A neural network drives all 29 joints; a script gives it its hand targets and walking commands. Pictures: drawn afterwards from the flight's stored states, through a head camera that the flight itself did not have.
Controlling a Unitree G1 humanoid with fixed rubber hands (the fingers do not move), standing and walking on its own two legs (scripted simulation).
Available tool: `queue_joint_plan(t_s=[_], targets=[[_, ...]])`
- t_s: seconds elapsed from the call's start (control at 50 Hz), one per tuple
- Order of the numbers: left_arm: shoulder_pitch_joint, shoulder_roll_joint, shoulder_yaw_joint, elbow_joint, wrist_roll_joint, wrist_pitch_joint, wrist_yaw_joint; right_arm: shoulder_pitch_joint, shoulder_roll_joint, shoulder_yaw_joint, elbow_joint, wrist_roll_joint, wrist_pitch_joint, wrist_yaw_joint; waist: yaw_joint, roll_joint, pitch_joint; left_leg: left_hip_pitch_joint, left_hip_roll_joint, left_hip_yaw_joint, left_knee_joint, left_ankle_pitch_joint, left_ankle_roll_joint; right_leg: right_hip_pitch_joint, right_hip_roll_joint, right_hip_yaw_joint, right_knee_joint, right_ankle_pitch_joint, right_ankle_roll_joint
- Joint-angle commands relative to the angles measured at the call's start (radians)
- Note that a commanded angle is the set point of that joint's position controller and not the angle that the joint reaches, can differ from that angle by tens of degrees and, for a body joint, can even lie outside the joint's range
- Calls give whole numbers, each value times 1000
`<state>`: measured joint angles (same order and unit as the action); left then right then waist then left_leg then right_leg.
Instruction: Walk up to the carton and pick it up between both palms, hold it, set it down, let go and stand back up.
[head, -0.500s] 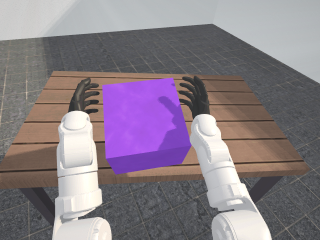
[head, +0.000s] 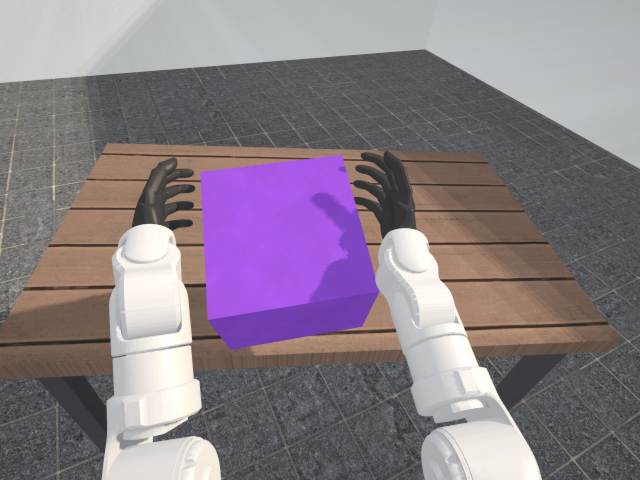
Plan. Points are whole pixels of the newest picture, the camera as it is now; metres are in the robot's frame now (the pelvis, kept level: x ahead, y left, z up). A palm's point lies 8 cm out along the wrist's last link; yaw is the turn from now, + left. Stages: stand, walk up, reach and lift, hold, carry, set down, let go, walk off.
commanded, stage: hold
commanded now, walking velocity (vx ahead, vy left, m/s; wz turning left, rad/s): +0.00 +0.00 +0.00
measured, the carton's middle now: (285, 253) +0.39 +0.00 +0.10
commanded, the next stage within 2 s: none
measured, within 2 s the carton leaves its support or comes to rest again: neither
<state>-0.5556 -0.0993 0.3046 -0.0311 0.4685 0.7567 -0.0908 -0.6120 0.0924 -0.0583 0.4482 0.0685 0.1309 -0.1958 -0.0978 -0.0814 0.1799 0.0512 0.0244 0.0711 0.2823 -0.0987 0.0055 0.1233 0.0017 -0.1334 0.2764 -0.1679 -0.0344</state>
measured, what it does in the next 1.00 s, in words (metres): stands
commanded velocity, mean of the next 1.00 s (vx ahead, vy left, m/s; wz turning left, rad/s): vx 0.00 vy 0.00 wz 0.00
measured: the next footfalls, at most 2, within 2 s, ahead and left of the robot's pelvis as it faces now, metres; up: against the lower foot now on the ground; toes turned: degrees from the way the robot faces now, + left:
none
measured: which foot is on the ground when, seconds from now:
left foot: down 0.00-1.00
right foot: down 0.00-1.00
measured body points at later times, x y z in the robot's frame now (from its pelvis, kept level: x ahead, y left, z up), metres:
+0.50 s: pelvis +0.00 +0.00 +0.00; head -0.03 +0.03 +0.45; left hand +0.37 +0.15 +0.17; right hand +0.37 -0.13 +0.18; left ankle +0.06 +0.12 -0.75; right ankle +0.01 -0.09 -0.75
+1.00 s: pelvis +0.00 +0.00 +0.00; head -0.03 +0.03 +0.45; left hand +0.37 +0.15 +0.17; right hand +0.37 -0.13 +0.18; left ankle +0.06 +0.12 -0.75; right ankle +0.01 -0.09 -0.75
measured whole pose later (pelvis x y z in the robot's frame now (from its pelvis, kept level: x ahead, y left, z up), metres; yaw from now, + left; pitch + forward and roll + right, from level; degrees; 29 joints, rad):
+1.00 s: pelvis +0.00 +0.00 +0.00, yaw +0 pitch -14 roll +0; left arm -0.56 -0.11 0.31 -0.02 0.47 0.76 -0.09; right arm -0.62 0.09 -0.08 0.47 0.06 0.13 -0.18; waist -0.09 -0.08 0.18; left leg 0.05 0.02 0.07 0.28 -0.09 0.01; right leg 0.12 0.00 -0.14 0.28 -0.17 -0.04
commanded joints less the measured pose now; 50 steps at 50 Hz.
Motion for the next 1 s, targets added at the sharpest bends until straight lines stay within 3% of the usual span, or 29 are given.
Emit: queue_joint_plan(t_s=[0.0,0.02,0.06,0.12,0.14,0.16,0.2,0.26,0.3,0.32,0.34,0.36,0.4,0.42,0.46,0.52,0.54,0.56,0.62,0.66,0.7,0.72,0.74,0.78,0.82,0.88,0.9,0.96,0.98], targets=[[-521,-317,-387,-81,-152,-72,-139,-539,299,311,-174,17,-28,122,-23,101,-361,165,-33,11,-2,115,20,-48,7,-12,-44,146,46],[-500,-352,-397,-118,-146,-66,-140,-513,285,310,-152,25,-20,129,-38,110,-349,197,-20,12,-11,120,9,-54,18,-18,-42,157,40],[-495,-308,-365,-87,-146,-67,-154,-516,309,317,-177,17,-21,120,-22,46,-331,146,-32,15,-16,108,28,-9,13,-15,-41,144,54],[-512,-306,-354,-75,-143,-67,-149,-530,306,312,-167,17,-21,130,-3,43,-346,139,-31,18,-17,97,32,-32,20,-18,-44,120,48],[-523,-323,-383,-109,-158,-74,-140,-574,314,342,-210,43,-38,127,4,86,-384,153,-38,13,8,163,19,-29,21,-16,-33,170,49],[-561,-340,-427,-138,-183,-82,-137,-580,301,327,-230,34,-44,121,-44,97,-423,183,-26,11,12,153,2,-46,20,-13,-25,197,48],[-531,-340,-411,-165,-164,-74,-129,-564,312,353,-240,53,-41,122,-9,123,-453,182,-33,11,14,180,6,-12,20,-13,-23,192,47],[-514,-313,-352,-80,-127,-57,-148,-541,317,323,-164,22,-6,128,5,63,-297,110,-33,18,-33,35,38,-39,5,-13,-50,65,51],[-534,-347,-383,-118,-138,-60,-135,-569,288,310,-174,24,-21,141,1,105,-348,152,-19,17,-32,55,14,-71,19,-20,-48,55,36],[-539,-308,-340,-56,-130,-56,-138,-586,297,298,-157,17,-19,138,12,73,-336,127,-34,24,-33,37,33,-51,13,-15,-52,47,48],[-547,-335,-364,-67,-140,-63,-137,-577,287,282,-155,11,-25,140,-18,92,-357,124,-25,16,-34,24,15,-45,16,-18,-45,52,39],[-550,-328,-369,-68,-147,-75,-129,-601,312,313,-163,11,-33,143,11,77,-378,146,-25,15,-24,73,24,-57,16,-19,-38,85,44],[-547,-309,-351,-67,-142,-80,-135,-587,332,306,-172,-2,-39,137,7,33,-394,158,-36,25,-14,106,35,-37,16,-25,-40,124,55],[-549,-331,-362,-72,-143,-77,-133,-563,308,280,-135,-4,-31,137,-13,86,-410,163,-30,25,-16,100,22,-34,16,-22,-40,115,49],[-540,-319,-358,-95,-153,-77,-135,-576,312,316,-175,25,-36,137,4,70,-418,160,-31,21,-2,142,22,-8,15,-17,-31,158,54],[-553,-350,-399,-112,-160,-88,-133,-544,303,308,-141,17,-33,129,-33,107,-389,183,-26,9,0,167,2,-52,23,-17,-31,181,44],[-573,-358,-398,-100,-154,-78,-130,-561,290,279,-118,9,-33,142,-40,118,-373,166,-16,15,-16,99,-4,-71,18,-18,-39,96,38],[-528,-332,-364,-77,-131,-66,-133,-584,305,297,-154,13,-34,141,-2,70,-366,156,-25,17,-18,95,22,-35,20,-20,-43,108,46],[-555,-313,-354,-53,-145,-73,-140,-556,303,291,-134,10,-29,133,-26,80,-360,136,-33,23,-18,77,24,-30,10,-13,-42,110,49],[-517,-301,-335,-68,-135,-68,-146,-567,329,308,-162,20,-27,128,7,41,-344,136,-38,25,-14,105,40,-13,10,-9,-51,134,57],[-568,-327,-366,-73,-146,-76,-141,-585,303,284,-136,5,-39,141,-14,94,-362,134,-30,21,-15,91,16,-42,12,-16,-40,102,41],[-543,-322,-364,-75,-140,-74,-137,-577,311,305,-168,19,-41,134,0,97,-376,125,-35,17,-8,100,19,-24,14,-10,-38,110,45],[-532,-350,-394,-125,-154,-76,-134,-551,303,300,-160,22,-42,134,-23,106,-410,167,-26,16,-5,135,10,-26,20,-11,-35,151,45],[-517,-316,-356,-67,-158,-78,-132,-579,313,334,-195,25,-41,129,4,41,-388,155,-35,16,-7,135,28,-23,17,-13,-38,158,55],[-481,-345,-377,-126,-136,-77,-134,-540,322,354,-189,39,-42,127,10,56,-397,201,-31,17,12,223,17,-11,29,-20,-32,218,49],[-524,-320,-369,-97,-137,-61,-138,-551,299,313,-160,35,-29,128,-3,93,-336,131,-35,20,-13,99,16,-32,20,-17,-39,112,44],[-541,-352,-411,-124,-167,-69,-138,-556,286,283,-165,24,-32,130,-43,110,-375,157,-18,11,-20,94,1,-33,22,-17,-38,110,40],[-506,-310,-361,-71,-137,-64,-143,-572,319,315,-188,19,-34,130,13,84,-356,137,-39,21,-9,95,33,-28,8,-11,-44,121,53],[-575,-324,-399,-92,-174,-83,-139,-572,303,281,-171,-3,-40,131,-28,82,-389,132,-24,14,-18,58,21,-49,10,-14,-37,85,45]])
